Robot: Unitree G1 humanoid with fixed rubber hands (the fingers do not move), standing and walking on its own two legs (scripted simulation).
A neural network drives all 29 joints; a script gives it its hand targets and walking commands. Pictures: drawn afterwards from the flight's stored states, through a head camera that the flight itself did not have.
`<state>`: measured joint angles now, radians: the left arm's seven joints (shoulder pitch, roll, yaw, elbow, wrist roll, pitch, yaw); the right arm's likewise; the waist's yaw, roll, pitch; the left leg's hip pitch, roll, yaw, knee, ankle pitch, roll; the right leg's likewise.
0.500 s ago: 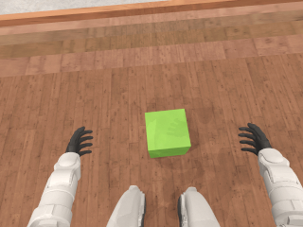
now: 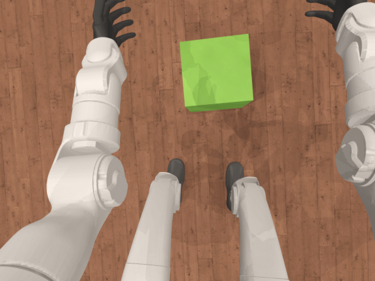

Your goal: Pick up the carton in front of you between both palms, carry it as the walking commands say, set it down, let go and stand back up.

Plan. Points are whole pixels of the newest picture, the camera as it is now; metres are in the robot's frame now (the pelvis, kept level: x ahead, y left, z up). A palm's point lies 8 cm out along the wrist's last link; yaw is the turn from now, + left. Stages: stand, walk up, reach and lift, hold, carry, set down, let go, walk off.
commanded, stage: reach and lift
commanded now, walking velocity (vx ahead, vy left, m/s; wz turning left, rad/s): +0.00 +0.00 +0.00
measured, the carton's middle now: (214, 79) +0.54 -0.01 -0.53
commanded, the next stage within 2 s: none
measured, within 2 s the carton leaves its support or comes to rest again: leaves its support in 1.80 s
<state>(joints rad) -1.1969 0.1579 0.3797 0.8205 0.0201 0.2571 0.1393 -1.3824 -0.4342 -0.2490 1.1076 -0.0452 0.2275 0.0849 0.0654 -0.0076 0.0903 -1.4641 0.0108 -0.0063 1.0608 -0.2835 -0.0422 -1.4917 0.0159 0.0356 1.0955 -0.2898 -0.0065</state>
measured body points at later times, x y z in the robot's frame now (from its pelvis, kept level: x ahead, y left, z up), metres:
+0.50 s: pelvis +0.02 +0.01 -0.13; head +0.38 -0.01 +0.14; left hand +0.53 +0.19 -0.30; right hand +0.57 -0.20 -0.30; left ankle +0.09 +0.15 -0.62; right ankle +0.09 -0.11 -0.62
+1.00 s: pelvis -0.02 +0.00 -0.27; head +0.37 -0.01 -0.06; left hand +0.53 +0.19 -0.47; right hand +0.57 -0.18 -0.47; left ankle +0.09 +0.15 -0.62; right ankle +0.09 -0.11 -0.62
